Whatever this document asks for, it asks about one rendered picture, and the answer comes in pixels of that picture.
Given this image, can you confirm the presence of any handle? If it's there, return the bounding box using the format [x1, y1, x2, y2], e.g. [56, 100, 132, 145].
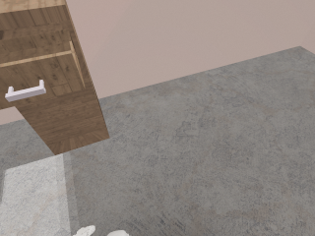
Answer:
[5, 80, 46, 102]

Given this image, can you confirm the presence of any robot left hand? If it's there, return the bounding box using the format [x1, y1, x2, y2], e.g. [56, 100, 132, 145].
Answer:
[73, 225, 95, 236]

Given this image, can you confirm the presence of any drawer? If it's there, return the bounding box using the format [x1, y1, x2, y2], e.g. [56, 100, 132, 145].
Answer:
[0, 29, 86, 110]

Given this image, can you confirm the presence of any cabinet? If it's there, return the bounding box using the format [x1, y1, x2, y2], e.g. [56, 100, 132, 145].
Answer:
[0, 0, 110, 155]

